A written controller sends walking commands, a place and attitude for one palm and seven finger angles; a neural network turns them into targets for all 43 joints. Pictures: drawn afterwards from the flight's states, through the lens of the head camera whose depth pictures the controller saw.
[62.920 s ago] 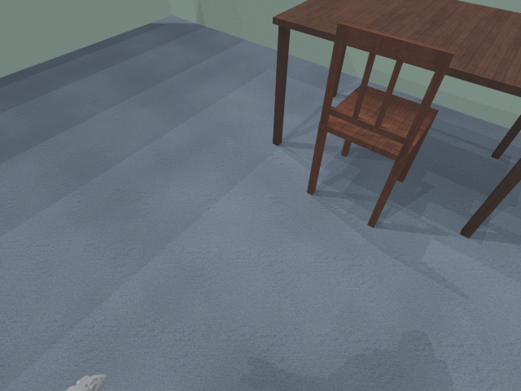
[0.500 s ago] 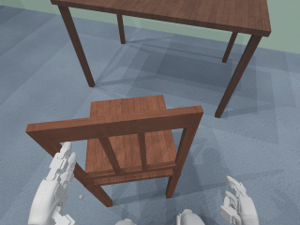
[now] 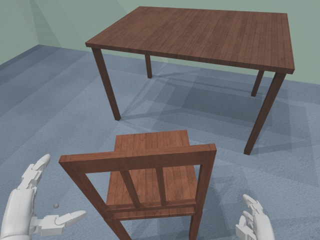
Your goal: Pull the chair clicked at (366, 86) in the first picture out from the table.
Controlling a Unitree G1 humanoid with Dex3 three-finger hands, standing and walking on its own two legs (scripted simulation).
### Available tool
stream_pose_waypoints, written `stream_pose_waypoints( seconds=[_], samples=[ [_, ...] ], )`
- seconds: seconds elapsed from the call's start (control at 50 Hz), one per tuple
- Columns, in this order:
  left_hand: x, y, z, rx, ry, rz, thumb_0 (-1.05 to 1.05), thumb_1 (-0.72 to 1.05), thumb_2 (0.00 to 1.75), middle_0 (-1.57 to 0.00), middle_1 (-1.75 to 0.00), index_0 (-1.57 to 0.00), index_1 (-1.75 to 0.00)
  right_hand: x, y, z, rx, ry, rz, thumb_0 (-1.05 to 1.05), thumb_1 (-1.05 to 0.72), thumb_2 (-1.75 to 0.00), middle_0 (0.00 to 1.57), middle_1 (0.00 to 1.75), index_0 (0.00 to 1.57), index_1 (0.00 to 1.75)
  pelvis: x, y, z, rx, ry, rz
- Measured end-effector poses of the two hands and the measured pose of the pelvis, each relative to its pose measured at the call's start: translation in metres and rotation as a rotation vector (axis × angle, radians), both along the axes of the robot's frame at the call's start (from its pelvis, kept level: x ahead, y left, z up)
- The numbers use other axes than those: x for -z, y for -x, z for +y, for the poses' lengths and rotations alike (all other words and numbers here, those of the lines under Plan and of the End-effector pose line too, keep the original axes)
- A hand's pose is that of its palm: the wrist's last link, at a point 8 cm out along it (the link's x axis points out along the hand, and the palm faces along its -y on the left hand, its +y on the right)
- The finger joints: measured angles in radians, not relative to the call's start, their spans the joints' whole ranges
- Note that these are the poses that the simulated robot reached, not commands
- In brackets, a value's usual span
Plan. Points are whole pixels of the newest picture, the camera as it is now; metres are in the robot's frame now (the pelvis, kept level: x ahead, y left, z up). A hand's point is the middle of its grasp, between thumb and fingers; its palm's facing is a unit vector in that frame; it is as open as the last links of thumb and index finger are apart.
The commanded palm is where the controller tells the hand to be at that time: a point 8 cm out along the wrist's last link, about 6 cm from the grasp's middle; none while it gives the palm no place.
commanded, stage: draw the hand back to the body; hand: left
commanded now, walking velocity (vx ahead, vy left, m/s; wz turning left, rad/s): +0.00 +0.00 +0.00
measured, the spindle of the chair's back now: (131, 189) +0.29 +0.13 -0.09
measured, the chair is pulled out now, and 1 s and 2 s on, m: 0.55 0.55 0.55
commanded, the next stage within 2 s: step back with the hand held close in 0.74 s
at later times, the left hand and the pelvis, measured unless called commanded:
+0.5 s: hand (25, 168) +0.19 +0.26 +0.19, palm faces +0.49 -0.75 -0.45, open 8.0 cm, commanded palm +0.14 +0.29 +0.20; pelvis -0.01 -0.01 +0.02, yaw -2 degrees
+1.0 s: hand (27, 164) +0.20 +0.27 +0.18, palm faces +0.44 -0.77 -0.45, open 7.5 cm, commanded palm +0.14 +0.30 +0.20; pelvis -0.02 +0.01 +0.02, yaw -3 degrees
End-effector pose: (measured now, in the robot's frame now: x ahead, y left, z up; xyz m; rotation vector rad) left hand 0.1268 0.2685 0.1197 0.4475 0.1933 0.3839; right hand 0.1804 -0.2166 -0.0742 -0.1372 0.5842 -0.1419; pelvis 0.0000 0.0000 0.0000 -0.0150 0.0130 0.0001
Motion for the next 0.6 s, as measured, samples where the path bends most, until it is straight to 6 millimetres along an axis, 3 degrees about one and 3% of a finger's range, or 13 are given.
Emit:
stream_pose_waypoints(
  seconds=[0.14, 0.42, 0.48, 0.6],
  samples=[
    [-0.042, -0.013, 0.008, -0.037, -0.053, -0.202, 0.00, 0.19, 0.56, -0.11, -0.15, -0.18, -0.19, -0.011, -0.005, -0.001, -0.037, -0.002, -0.012, 0.01, -0.90, -0.90, 0.21, 0.30, 0.20, 0.30, -0.009, -0.001, -0.005, 0.003, -0.006, -0.041],
    [-0.092, -0.017, 0.018, -0.018, -0.173, -0.344, 0.01, 0.68, 0.80, -0.19, -0.26, -0.19, -0.26, -0.010, 0.017, -0.022, 0.001, 0.006, 0.039, 0.01, -0.90, -0.90, 0.21, 0.30, 0.20, 0.30, -0.018, 0.006, -0.010, 0.025, -0.005, -0.075],
    [-0.091, -0.018, 0.021, -0.024, -0.169, -0.345, 0.01, 0.76, 0.84, -0.20, -0.27, -0.19, -0.27, -0.007, 0.023, -0.025, 0.015, 0.000, 0.060, 0.01, -0.90, -0.90, 0.21, 0.30, 0.20, 0.30, -0.018, 0.008, -0.009, 0.029, -0.006, -0.075],
    [-0.068, -0.018, 0.018, -0.013, -0.108, -0.264, 0.01, 0.85, 0.88, -0.21, -0.29, -0.20, -0.29, -0.004, 0.034, -0.027, 0.030, 0.006, 0.090, 0.01, -0.90, -0.90, 0.21, 0.30, 0.20, 0.30, -0.019, 0.011, -0.007, 0.036, -0.007, -0.073]
  ],
)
